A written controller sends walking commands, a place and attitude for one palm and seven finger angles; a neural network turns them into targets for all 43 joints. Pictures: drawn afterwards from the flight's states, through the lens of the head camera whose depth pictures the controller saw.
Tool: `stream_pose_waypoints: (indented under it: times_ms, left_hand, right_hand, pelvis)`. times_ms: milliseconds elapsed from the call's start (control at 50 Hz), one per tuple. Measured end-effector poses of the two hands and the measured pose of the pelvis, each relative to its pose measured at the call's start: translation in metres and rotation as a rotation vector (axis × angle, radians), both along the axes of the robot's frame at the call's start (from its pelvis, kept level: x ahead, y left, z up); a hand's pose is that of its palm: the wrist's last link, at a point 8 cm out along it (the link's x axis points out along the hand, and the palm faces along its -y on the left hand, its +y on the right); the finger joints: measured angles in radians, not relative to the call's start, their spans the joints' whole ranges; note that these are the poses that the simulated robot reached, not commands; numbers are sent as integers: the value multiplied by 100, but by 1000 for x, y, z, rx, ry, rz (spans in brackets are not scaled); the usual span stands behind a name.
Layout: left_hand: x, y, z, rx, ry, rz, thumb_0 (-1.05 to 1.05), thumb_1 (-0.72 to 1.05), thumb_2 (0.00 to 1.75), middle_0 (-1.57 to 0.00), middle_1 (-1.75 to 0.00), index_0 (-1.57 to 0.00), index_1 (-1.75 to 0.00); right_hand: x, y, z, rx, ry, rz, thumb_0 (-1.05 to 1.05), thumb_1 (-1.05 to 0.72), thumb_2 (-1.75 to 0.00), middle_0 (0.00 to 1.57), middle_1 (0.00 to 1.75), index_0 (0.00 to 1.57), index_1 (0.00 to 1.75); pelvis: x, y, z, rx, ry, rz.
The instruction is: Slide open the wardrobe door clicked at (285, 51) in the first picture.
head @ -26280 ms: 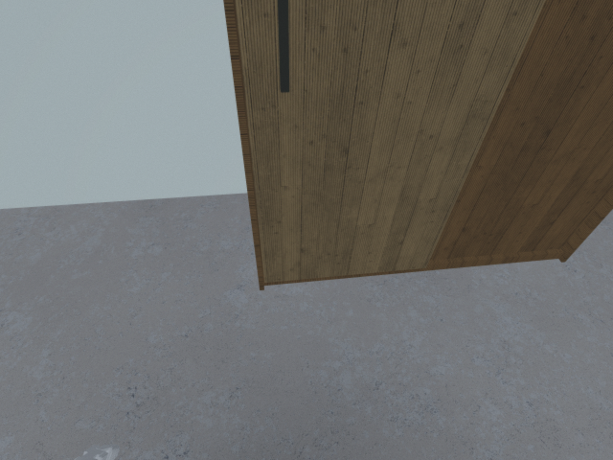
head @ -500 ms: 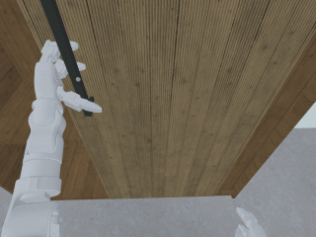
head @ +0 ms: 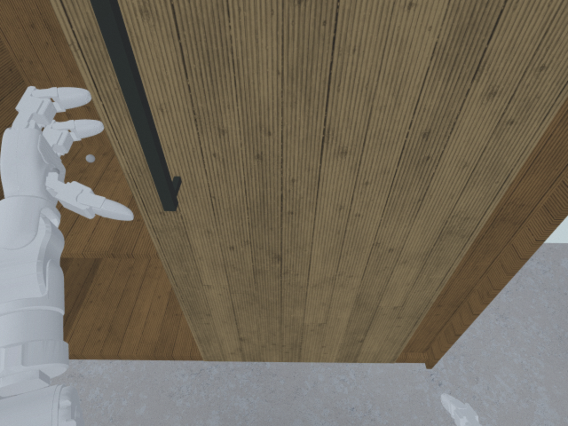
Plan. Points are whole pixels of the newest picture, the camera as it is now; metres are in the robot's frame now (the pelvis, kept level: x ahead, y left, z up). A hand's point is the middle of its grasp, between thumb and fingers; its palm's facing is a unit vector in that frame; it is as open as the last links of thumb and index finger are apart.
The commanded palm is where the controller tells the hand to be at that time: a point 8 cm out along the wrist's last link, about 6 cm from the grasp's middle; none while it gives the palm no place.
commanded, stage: slip the hand off the handle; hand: left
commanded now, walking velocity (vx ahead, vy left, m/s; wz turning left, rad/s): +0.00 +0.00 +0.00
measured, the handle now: (147, 108) +0.43 +0.22 +0.25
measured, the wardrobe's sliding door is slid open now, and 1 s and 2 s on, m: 0.50 0.50 0.50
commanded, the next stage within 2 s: draw the hand back to the body in 0.56 s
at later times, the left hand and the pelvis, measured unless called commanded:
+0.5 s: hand (49, 226) +0.25 +0.26 +0.22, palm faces +0.33 -0.94 -0.12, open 14.7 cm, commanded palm +0.22 +0.30 +0.21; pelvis -0.02 -0.01 +0.00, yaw +2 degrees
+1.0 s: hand (42, 252) +0.22 +0.26 +0.21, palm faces +0.13 -0.99 -0.06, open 14.7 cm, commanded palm +0.18 +0.30 +0.20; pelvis -0.01 -0.01 +0.00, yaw +1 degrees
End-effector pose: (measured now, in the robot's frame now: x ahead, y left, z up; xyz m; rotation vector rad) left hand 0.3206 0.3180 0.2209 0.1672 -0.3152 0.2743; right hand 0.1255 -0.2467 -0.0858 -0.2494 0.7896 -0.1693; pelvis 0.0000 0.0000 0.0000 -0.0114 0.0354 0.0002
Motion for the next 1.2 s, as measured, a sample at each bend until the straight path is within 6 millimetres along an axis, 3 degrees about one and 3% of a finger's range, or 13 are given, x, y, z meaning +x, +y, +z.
stream_pose_waypoints:
  times_ms: [160, 420, 560, 700, 900, 1000, 1200]
  left_hand:
    - [-30, -9, -6, -5, -8, -2, -1, -55, 19, -25, -115, -26, -115]
    - [-101, -6, -1, 12, -38, 35, -1, -56, 19, -25, -115, -26, -115]
    - [-113, -15, -3, 18, -39, 32, -1, -56, 19, -25, -115, -26, -115]
    - [-123, -16, -1, 25, -43, 34, -1, -56, 19, -25, -115, -26, -116]
    - [-114, -8, -14, -100, 238, -137, -1, -55, 19, -25, -115, -26, -115]
    - [-127, -9, -8, -100, 191, -147, -1, -55, 20, -25, -115, -26, -115]
    - [-152, -13, -25, -114, 227, -105, -1, -52, 21, -25, -113, -25, -113]
  right_hand:
    - [2, 5, 2, 29, -43, 6, 1, -90, -90, 20, 30, 21, 29]
    - [40, 20, 19, 37, -184, 113, 1, -90, -90, 20, 30, 21, 29]
    - [52, 27, 28, 43, -244, 153, 1, -90, -90, 20, 30, 21, 30]
    - [49, 28, 27, 51, -243, 157, 1, -90, -90, 20, 30, 21, 30]
    - [52, 20, 32, 52, -280, 128, 1, -90, -90, 20, 30, 21, 30]
    - [59, 20, 43, 63, -338, 140, 1, -90, -90, 20, 30, 21, 30]
    - [64, 29, 50, 56, -359, 174, 1, -90, -90, 20, 30, 21, 29]
  pelvis:
    - [-3, -1, 0, 6, -20, -16]
    - [-14, -8, 0, 5, -66, 18]
    - [-19, -11, 0, 6, -77, 25]
    - [-18, -14, 1, 7, -84, 23]
    - [-13, -13, 3, 6, -112, 26]
    - [-11, -11, 3, 6, -115, 19]
    - [-17, -10, 3, 4, -134, 31]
